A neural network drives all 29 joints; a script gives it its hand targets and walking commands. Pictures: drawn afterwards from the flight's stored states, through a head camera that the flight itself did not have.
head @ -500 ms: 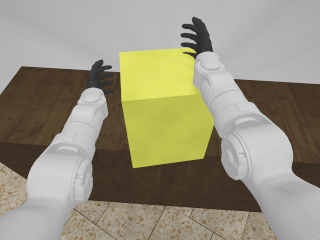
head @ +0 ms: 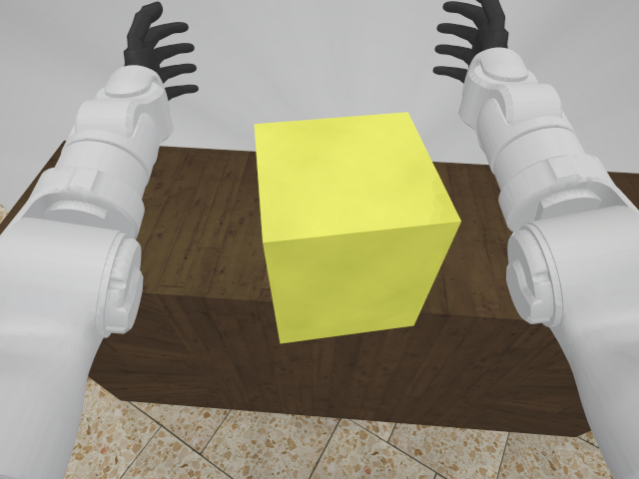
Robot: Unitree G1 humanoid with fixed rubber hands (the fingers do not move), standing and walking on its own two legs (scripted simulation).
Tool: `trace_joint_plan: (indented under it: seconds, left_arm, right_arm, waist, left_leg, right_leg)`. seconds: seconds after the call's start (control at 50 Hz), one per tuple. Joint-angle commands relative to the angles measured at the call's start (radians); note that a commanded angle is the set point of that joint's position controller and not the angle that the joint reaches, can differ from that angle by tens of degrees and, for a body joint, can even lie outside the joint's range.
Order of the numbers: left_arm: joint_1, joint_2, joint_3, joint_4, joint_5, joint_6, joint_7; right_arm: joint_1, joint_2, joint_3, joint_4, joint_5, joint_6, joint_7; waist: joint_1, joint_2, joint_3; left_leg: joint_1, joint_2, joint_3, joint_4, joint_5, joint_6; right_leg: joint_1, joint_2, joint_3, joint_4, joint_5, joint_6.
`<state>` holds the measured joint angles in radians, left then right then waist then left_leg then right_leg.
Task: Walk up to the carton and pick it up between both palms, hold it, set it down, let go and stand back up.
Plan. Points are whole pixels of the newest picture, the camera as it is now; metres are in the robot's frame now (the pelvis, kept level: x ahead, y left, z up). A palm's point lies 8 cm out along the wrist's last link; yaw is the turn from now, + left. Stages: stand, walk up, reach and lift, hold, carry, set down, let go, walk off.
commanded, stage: let go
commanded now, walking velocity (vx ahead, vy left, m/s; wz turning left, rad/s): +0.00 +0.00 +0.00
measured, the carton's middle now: (340, 233) +0.45 +0.02 +0.03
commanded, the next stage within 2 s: stand in 0.02 s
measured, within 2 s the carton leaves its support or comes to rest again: rests again in 1.04 s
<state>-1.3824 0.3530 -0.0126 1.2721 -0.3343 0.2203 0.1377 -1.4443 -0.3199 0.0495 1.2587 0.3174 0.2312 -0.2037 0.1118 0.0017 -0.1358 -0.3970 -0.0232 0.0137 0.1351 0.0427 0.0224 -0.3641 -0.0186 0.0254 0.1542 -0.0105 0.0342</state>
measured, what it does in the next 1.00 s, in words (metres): walks ahead: left foot, then right foot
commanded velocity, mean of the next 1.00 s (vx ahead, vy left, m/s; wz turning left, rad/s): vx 0.00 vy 0.00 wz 0.00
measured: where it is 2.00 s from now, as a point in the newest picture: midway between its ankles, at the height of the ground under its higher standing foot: outside the picture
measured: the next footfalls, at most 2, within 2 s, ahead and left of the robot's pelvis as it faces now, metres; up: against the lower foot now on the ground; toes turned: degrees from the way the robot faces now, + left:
left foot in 0.64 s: +0.03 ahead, +0.15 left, +0.00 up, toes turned +2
right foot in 1.00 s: +0.25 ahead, +0.01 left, +0.00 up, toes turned -10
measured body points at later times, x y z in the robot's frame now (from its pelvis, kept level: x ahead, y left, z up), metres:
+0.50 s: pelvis +0.09 -0.01 -0.01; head +0.22 +0.00 +0.42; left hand -0.08 +0.20 -0.11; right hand +0.05 -0.26 -0.14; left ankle -0.10 +0.12 -0.66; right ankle +0.05 -0.15 -0.75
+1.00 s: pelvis +0.23 +0.12 -0.04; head +0.26 +0.12 +0.41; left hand +0.22 +0.37 -0.18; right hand +0.18 -0.15 -0.17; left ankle +0.00 +0.15 -0.73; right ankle +0.20 +0.02 -0.75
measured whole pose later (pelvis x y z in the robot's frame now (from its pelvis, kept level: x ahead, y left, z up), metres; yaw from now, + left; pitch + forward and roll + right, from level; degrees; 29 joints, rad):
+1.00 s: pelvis +0.23 +0.12 -0.04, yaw -3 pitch +4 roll -3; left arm 0.38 0.24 -0.02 0.96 0.04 -0.02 0.04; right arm 0.45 -0.25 -0.02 0.94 -0.02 0.04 -0.04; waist 0.02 0.03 -0.01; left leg 0.03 -0.06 0.10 0.55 -0.50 -0.04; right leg -0.38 0.00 -0.17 0.69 -0.36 -0.01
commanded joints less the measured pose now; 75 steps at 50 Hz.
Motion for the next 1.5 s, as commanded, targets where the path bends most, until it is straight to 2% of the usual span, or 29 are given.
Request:
trace_joint_plan:
  seconds: [0.0, 0.04, 0.16, 0.26, 0.34, 0.42, 0.46, 0.5, 0.56, 0.6, 0.64, 0.68, 0.74, 0.86, 0.94, 0.98, 1.0, 1.02, 1.04, 1.08, 1.1, 1.18, 1.24, 1.28, 1.3, 1.36, 1.4, 1.44, 1.48]
  left_arm:
    - [-0.571, 0.177, 0.027, -0.074, -0.010, -0.018, -0.021]
    - [0.781, 0.029, 0.147, 0.017, 0.378, -0.127, -0.154]
    - [1.021, -0.029, 0.181, -0.232, 0.450, -0.208, -0.267]
    - [1.512, 0.085, 0.120, -0.272, 0.417, -0.297, -0.212]
    - [1.424, 0.237, 0.140, -0.354, 0.406, -0.336, -0.136]
    - [1.567, 0.085, 0.068, -0.355, 0.406, -0.354, -0.083]
    - [1.707, 0.068, 0.056, -0.322, 0.392, -0.357, -0.061]
    - [1.821, 0.067, 0.053, -0.289, 0.397, -0.343, -0.055]
    - [1.832, 0.025, 0.046, -0.223, 0.395, -0.315, -0.055]
    - [1.856, 0.009, 0.050, -0.247, 0.354, -0.297, -0.067]
    - [1.970, -0.047, 0.046, -0.224, 0.362, -0.269, -0.077]
    - [1.815, -0.060, 0.025, -0.266, 0.378, -0.233, -0.093]
    - [1.779, -0.078, 0.008, -0.286, 0.383, -0.226, -0.109]
    - [1.843, -0.005, 0.019, -0.322, 0.389, -0.215, -0.105]
    - [1.960, 0.110, 0.059, -0.337, 0.362, -0.280, -0.081]
    - [2.119, 0.197, 0.095, -0.352, 0.365, -0.290, -0.065]
    - [2.023, 0.150, 0.090, -0.378, 0.375, -0.271, -0.070]
    - [1.967, 0.137, 0.110, -0.377, 0.361, -0.281, -0.062]
    - [1.741, 0.051, 0.057, -0.404, 0.358, -0.270, -0.074]
    - [1.614, 0.023, 0.020, -0.430, 0.368, -0.264, -0.086]
    - [1.680, 0.098, 0.052, -0.415, 0.383, -0.276, -0.071]
    - [1.816, 0.113, 0.088, -0.320, 0.389, -0.262, -0.049]
    - [1.913, 0.096, 0.072, -0.310, 0.354, -0.246, -0.084]
    - [1.890, 0.020, 0.056, -0.329, 0.354, -0.215, -0.102]
    - [1.670, 0.023, 0.043, -0.413, 0.359, -0.199, -0.107]
    - [1.675, 0.040, 0.035, -0.387, 0.361, -0.188, -0.133]
    - [1.628, 0.008, 0.033, -0.373, 0.370, -0.191, -0.124]
    - [1.615, 0.024, 0.027, -0.380, 0.357, -0.210, -0.121]
    - [1.758, -0.028, 0.018, -0.323, 0.334, -0.190, -0.114]
  right_arm:
    - [-0.571, -0.210, -0.023, -0.048, -0.022, -0.022, 0.021]
    - [0.770, -0.123, -0.115, 0.010, -0.404, -0.127, 0.140]
    - [1.089, -0.054, -0.137, -0.297, -0.382, -0.186, 0.217]
    - [1.278, -0.062, -0.136, -0.439, -0.385, -0.316, 0.196]
    - [1.517, 0.003, -0.163, -0.501, -0.380, -0.340, 0.259]
    - [1.492, -0.009, -0.142, -0.559, -0.368, -0.351, 0.216]
    - [1.537, -0.013, -0.140, -0.580, -0.358, -0.358, 0.192]
    - [1.624, 0.026, -0.122, -0.576, -0.340, -0.350, 0.178]
    - [1.899, -0.005, -0.125, -0.470, -0.323, -0.318, 0.183]
    - [2.048, -0.040, -0.136, -0.404, -0.329, -0.291, 0.185]
    - [2.033, -0.084, -0.145, -0.392, -0.362, -0.248, 0.193]
    - [1.860, -0.044, -0.145, -0.454, -0.368, -0.225, 0.184]
    - [1.937, -0.043, -0.134, -0.402, -0.356, -0.224, 0.160]
    - [1.792, -0.081, -0.103, -0.426, -0.346, -0.219, 0.155]
    - [1.788, -0.152, -0.131, -0.404, -0.320, -0.214, 0.156]
    - [1.795, -0.105, -0.137, -0.456, -0.288, -0.235, 0.164]
    - [1.837, -0.073, -0.152, -0.439, -0.290, -0.228, 0.179]
    - [1.775, -0.013, -0.135, -0.434, -0.300, -0.200, 0.189]
    - [1.792, -0.062, -0.119, -0.446, -0.347, -0.202, 0.192]
    - [1.817, -0.059, -0.150, -0.436, -0.346, -0.201, 0.207]
    - [1.724, -0.068, -0.134, -0.457, -0.354, -0.211, 0.196]
    - [1.923, 0.055, -0.094, -0.474, -0.316, -0.237, 0.182]
    - [1.869, -0.003, -0.093, -0.426, -0.312, -0.243, 0.176]
    - [1.951, -0.049, -0.106, -0.391, -0.350, -0.220, 0.187]
    - [1.990, -0.108, -0.121, -0.410, -0.362, -0.221, 0.177]
    - [1.707, -0.096, -0.104, -0.451, -0.367, -0.213, 0.153]
    - [1.936, -0.132, -0.104, -0.402, -0.350, -0.232, 0.126]
    - [2.126, -0.106, -0.107, -0.307, -0.333, -0.226, 0.129]
    - [1.923, -0.146, -0.102, -0.341, -0.343, -0.210, 0.116]
  waist:
    - [0.017, -0.034, -0.571]
    - [-0.073, 0.001, -0.300]
    - [-0.099, 0.260, 0.375]
    - [0.001, -0.241, -0.031]
    - [-0.070, -0.212, -0.470]
    - [-0.027, 0.094, -0.333]
    - [-0.013, -0.036, -0.311]
    - [-0.031, -0.320, -0.234]
    - [-0.135, -0.316, -0.185]
    - [-0.162, -0.113, -0.116]
    - [-0.105, 0.192, -0.003]
    - [-0.100, 0.194, 0.243]
    - [-0.112, 0.290, 0.403]
    - [-0.042, 0.182, 0.290]
    - [0.021, 0.212, 0.056]
    - [0.075, -0.356, -0.174]
    - [-0.006, -0.384, -0.170]
    - [-0.010, -0.491, -0.023]
    - [-0.129, -0.104, 0.001]
    - [-0.202, 0.143, 0.267]
    - [-0.136, -0.112, 0.275]
    - [-0.123, -0.291, -0.157]
    - [-0.081, 0.020, -0.123]
    - [-0.119, 0.476, -0.066]
    - [-0.208, 0.516, 0.017]
    - [-0.075, 0.268, 0.301]
    - [-0.171, 0.162, 0.204]
    - [-0.209, 0.267, 0.133]
    - [-0.069, 0.254, 0.052]
  left_leg:
    - [0.356, 0.026, -0.033, 0.095, 0.184, -0.101]
    - [0.413, 0.026, -0.046, 0.112, -0.009, -0.120]
    - [-0.346, 0.269, -0.272, -0.154, -1.019, -0.035]
    - [-0.219, 0.088, -0.001, 0.583, -0.525, -0.068]
    - [0.096, 0.085, -0.003, 1.014, -0.505, -0.031]
    - [-0.345, 0.079, -0.074, 0.839, -0.582, -0.073]
    - [-0.385, 0.075, -0.078, 0.677, -0.638, -0.104]
    - [-0.284, 0.054, -0.057, 0.441, -0.528, -0.102]
    - [-0.001, 0.007, 0.006, 0.125, -0.248, -0.107]
    - [0.406, 0.041, 0.032, 0.109, 0.010, -0.086]
    - [0.599, 0.295, -0.182, 0.281, 0.303, -0.021]
    - [0.328, 0.298, -0.147, 0.241, 0.337, 0.034]
    - [0.238, 0.204, -0.003, 0.287, 0.997, -0.099]
    - [0.092, 0.187, -0.005, 0.219, 0.862, -0.135]
    - [0.130, 0.079, 0.103, 0.657, 1.649, -0.289]
    - [-0.288, -0.044, 0.017, 1.401, 0.321, -0.277]
    - [-0.193, -0.023, -0.134, 1.524, -0.667, -0.185]
    - [-0.124, 0.033, -0.239, 1.734, -0.743, -0.151]
    - [0.093, 0.076, -0.282, 1.493, -0.473, -0.088]
    - [-0.028, 0.022, -0.153, 1.239, -0.470, -0.082]
    - [-0.203, 0.036, -0.133, 0.909, -0.606, -0.078]
    - [-0.098, 0.098, -0.184, 0.312, -0.714, -0.087]
    - [0.460, 0.024, 0.032, 0.028, 0.001, -0.097]
    - [0.615, 0.235, -0.174, 0.224, 0.417, -0.085]
    - [0.328, 0.292, -0.362, 0.197, 0.602, 0.026]
    - [0.428, 0.231, -0.175, 0.237, 0.795, 0.025]
    - [0.512, 0.249, -0.213, 0.321, 1.138, 0.017]
    - [0.559, 0.209, -0.264, 0.304, 1.109, 0.026]
    - [0.660, 0.239, -0.177, 0.304, 0.843, 0.070]
  right_leg:
    - [0.052, 0.025, -0.027, 0.034, -0.010, 0.016]
    - [0.177, 0.029, -0.001, 0.168, -0.216, -0.004]
    - [-0.094, 0.014, -0.014, 0.364, -0.564, -0.058]
    - [0.244, -0.298, 0.359, 0.057, -0.423, -0.193]
    - [0.116, -0.350, 0.432, -0.003, -0.564, -0.210]
    - [0.623, -0.289, 0.370, 0.321, 0.395, -0.238]
    - [0.782, -0.289, 0.389, 0.424, 0.887, -0.246]
    - [0.788, -0.233, 0.293, 0.463, 1.109, -0.189]
    - [0.679, -0.155, 0.121, 0.503, 1.096, -0.114]
    - [0.219, -0.086, 0.048, 0.594, 0.573, -0.028]
    - [-0.281, -0.036, -0.012, 0.609, -0.606, 0.016]
    - [-0.250, -0.056, 0.008, 0.648, -0.599, 0.017]
    - [-0.216, -0.012, -0.054, 0.746, -0.489, 0.007]
    - [0.027, -0.004, -0.134, 0.762, -0.379, -0.019]
    - [0.496, 0.061, -0.271, 0.356, -0.107, -0.077]
    - [1.008, -0.398, 0.256, 0.419, 1.004, -0.366]
    - [0.762, -0.540, 0.307, 0.338, 1.124, -0.437]
    - [0.404, -0.631, 0.403, 0.163, 0.768, -0.481]
    - [0.126, -0.377, 0.170, 0.144, 0.350, -0.326]
    - [0.069, -0.256, -0.025, 0.124, 0.113, -0.161]
    - [0.359, -0.250, 0.081, 0.248, 0.464, -0.175]
    - [0.831, -0.295, 0.077, 0.466, 0.709, -0.180]
    - [0.309, -0.140, -0.043, 0.504, 0.305, -0.064]
    - [-0.110, -0.058, -0.096, 0.627, -0.604, 0.004]
    - [0.007, 0.000, -0.083, 0.556, -0.618, 0.013]
    - [-0.200, 0.007, -0.006, 0.658, -0.578, -0.003]
    - [-0.123, 0.031, -0.042, 0.569, -0.525, -0.018]
    - [-0.052, 0.030, -0.005, 0.553, -0.483, -0.021]
    - [-0.106, 0.052, 0.009, 0.521, -0.465, -0.018]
